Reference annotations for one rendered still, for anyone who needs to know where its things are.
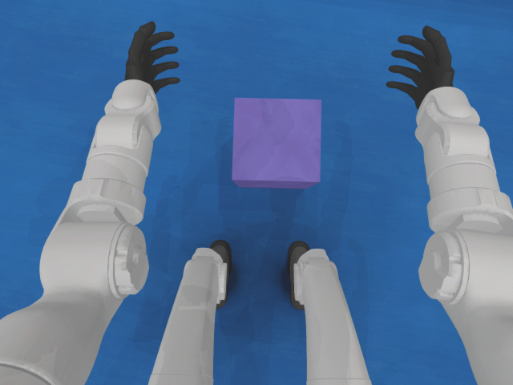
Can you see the robot right thigh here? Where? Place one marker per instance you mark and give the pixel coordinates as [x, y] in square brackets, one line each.
[334, 355]

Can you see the robot left upper arm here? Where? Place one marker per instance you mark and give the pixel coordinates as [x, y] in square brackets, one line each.
[88, 269]

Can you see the robot left hand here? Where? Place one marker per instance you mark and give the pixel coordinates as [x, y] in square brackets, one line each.
[140, 57]

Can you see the carton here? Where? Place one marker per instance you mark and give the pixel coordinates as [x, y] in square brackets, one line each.
[276, 143]

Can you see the right robot foot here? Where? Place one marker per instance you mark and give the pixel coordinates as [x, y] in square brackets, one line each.
[296, 249]

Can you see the robot right upper arm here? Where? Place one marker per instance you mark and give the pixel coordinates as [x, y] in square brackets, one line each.
[471, 274]

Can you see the left robot forearm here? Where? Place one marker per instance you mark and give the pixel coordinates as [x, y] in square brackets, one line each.
[111, 189]

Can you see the robot right hand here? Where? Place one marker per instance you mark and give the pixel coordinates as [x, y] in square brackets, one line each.
[435, 67]

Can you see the right robot forearm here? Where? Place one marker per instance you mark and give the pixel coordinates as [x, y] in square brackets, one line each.
[460, 171]

